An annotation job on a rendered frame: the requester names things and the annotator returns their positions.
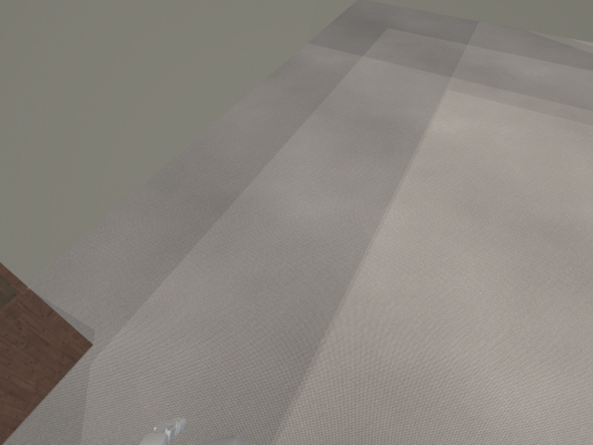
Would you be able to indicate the robot left hand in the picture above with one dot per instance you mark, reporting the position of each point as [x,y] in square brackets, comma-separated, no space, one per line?
[165,432]

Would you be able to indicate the cupboard door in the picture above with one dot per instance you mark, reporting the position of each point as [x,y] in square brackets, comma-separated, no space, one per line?
[7,292]

